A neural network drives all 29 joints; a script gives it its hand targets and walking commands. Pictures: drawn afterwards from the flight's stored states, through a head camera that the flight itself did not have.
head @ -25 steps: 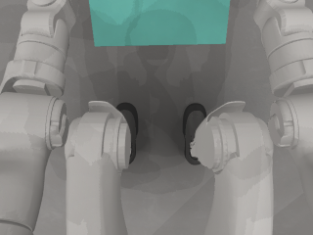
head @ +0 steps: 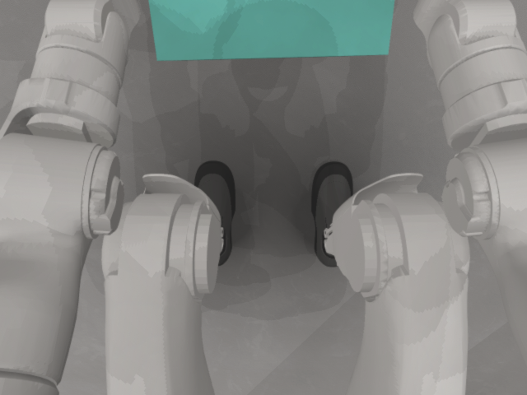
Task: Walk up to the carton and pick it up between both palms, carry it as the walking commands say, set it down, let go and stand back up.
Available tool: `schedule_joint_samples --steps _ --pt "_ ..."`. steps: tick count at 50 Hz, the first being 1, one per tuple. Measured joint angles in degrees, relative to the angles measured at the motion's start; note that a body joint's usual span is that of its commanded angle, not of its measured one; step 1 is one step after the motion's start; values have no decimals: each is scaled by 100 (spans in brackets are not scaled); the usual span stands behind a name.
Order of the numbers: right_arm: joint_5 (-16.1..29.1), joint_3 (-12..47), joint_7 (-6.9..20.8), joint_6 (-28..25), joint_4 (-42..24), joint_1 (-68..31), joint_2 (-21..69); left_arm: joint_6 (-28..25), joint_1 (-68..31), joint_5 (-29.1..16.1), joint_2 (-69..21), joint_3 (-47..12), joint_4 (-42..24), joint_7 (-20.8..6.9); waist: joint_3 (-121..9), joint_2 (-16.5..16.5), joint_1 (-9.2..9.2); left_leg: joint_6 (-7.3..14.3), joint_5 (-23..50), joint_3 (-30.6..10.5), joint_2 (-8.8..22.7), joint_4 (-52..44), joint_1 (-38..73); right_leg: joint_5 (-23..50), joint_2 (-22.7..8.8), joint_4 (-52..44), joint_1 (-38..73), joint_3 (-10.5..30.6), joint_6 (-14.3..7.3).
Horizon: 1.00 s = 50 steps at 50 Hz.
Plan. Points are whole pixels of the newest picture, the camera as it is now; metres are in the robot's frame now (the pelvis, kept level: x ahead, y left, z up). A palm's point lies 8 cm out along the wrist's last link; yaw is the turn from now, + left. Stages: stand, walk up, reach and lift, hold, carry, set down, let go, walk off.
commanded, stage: reach and lift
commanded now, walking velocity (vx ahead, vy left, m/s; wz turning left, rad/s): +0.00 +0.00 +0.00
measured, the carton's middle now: out of the picture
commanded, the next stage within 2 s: none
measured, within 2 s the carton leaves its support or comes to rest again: leaves its support in 0.98 s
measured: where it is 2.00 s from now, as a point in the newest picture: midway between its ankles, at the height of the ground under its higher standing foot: (275, 230)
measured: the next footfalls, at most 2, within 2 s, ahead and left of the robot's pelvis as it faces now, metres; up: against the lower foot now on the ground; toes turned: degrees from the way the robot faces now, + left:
none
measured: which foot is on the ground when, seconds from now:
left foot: down 0.00-1.00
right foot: down 0.00-1.00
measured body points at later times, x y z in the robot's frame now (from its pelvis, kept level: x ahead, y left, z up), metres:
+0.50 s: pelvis +0.00 +0.00 -0.01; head +0.37 +0.01 +0.22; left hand +0.56 +0.17 -0.20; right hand +0.56 -0.13 -0.20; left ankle +0.12 +0.11 -0.34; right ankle +0.12 -0.11 -0.34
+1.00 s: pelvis +0.01 +0.00 -0.01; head +0.38 +0.01 +0.23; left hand +0.56 +0.16 -0.19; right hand +0.56 -0.14 -0.19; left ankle +0.12 +0.11 -0.34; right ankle +0.12 -0.12 -0.34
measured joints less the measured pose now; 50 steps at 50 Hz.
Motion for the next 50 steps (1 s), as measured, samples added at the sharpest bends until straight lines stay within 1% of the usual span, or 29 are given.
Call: schedule_joint_samples --steps 2,4,8,10,12,14,19,22,25,32,37,41,44,46,48,50 --pt "202 189 -32 53 -57 75 1 55 91 -97 -89 -190 -43 38 -47 -7 -7 8 -55 -12 -2 52 -2 -50 -2 41 8 -15 -5" --pt "311 283 -62 56 -125 122 25 105 87 -125 -139 -285 -23 127 -64 -18 6 3 -121 -21 -1 95 62 -115 0 80 72 -25 -8" --pt "331 297 -108 -29 -162 72 179 14 26 -43 -234 -163 -48 180 -85 -54 60 -16 -210 -22 24 108 211 -177 31 92 195 -22 -8" --pt "241 213 -174 -59 47 -18 248 -8 -43 69 -259 -83 121 200 -150 -43 80 -22 -206 -26 22 87 202 -172 31 71 186 -24 -11" --pt "83 84 -147 -81 186 -41 297 -2 -47 178 -267 -22 216 156 -215 -7 87 -27 -185 -28 7 63 170 -163 19 50 164 -23 -11" --pt "-30 -2 -153 -129 183 -41 340 -24 -37 179 -250 -18 224 126 -204 22 63 -26 -156 -20 -12 42 164 -152 5 37 168 -11 -5" --pt "-116 -126 -125 -132 207 -141 327 -17 -182 173 -255 21 301 134 -85 72 52 -16 -56 -20 -43 67 131 -80 8 66 158 5 20" --pt "-247 -293 -104 -39 249 -200 347 83 -285 269 -264 89 396 110 -91 67 47 -10 -4 -11 -50 129 62 -38 3 134 93 10 25" --pt "-413 -504 -9 104 225 -220 352 225 -341 422 -280 252 406 48 -95 42 59 -4 22 -7 -42 212 6 -9 14 215 32 9 25" --pt "-787 -813 229 443 37 -107 387 539 -151 694 -297 501 105 -132 -211 -21 73 11 -71 7 -8 371 -48 -72 50 367 -43 12 17" --pt "-864 -917 270 577 -140 142 456 639 115 744 -370 583 -83 -175 -538 -15 83 19 -172 -4 -13 415 -183 -169 65 397 -166 7 30" --pt "-797 -899 212 660 -335 263 469 710 214 720 -407 571 -281 -123 -547 -27 81 10 -228 -36 -51 417 -144 -253 141 394 -101 34 91" --pt "-748 -840 126 713 -497 185 386 739 130 720 -435 574 -459 -60 -202 -3 72 -14 -226 -79 -115 394 60 -298 211 369 145 67 177" --pt "-714 -823 84 778 -638 149 338 777 74 680 -410 469 -561 -38 0 9 54 -44 -207 -106 -164 370 178 -314 257 355 282 90 192" --pt "-678 -835 51 844 -716 220 373 855 131 651 -412 390 -626 33 -49 29 15 -67 -197 -118 -195 348 184 -315 256 342 298 97 198" --pt "-647 -836 -16 917 -831 317 420 953 173 636 -439 361 -715 167 -63 19 -23 -89 -203 -124 -214 317 263 -331 264 328 370 107 188"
